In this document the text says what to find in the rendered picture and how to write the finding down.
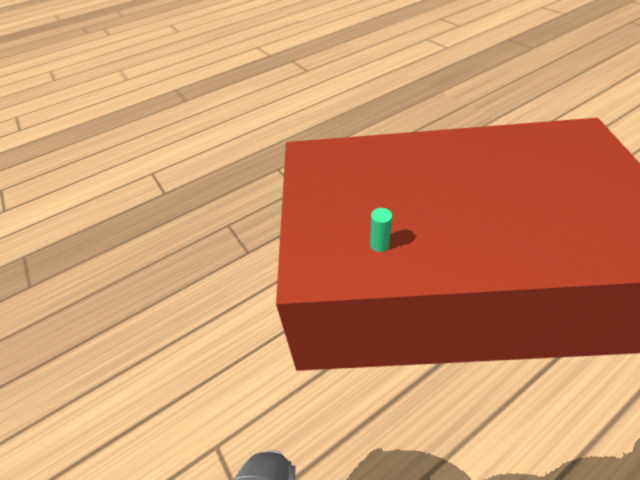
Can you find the can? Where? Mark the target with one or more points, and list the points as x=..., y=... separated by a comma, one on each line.
x=381, y=219

